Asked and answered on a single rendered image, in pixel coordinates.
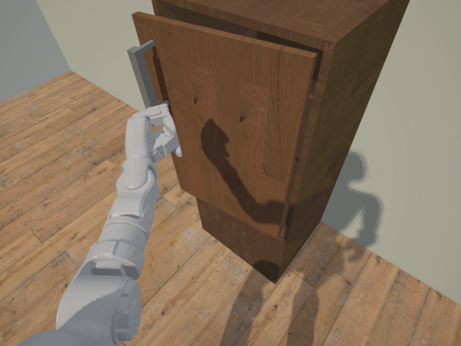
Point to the left robot forearm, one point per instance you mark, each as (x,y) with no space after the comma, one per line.
(119,250)

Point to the handle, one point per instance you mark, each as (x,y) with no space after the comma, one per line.
(140,69)

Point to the cupboard door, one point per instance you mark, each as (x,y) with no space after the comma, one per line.
(238,105)

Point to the robot left upper arm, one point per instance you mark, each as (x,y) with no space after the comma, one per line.
(97,310)

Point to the robot left hand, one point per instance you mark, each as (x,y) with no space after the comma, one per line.
(140,140)

